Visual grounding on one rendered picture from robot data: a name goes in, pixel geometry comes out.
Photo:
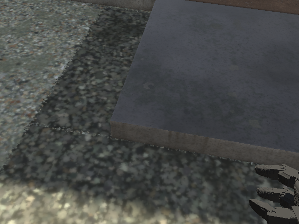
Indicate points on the robot right hand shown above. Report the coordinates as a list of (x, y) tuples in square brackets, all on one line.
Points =
[(289, 213)]

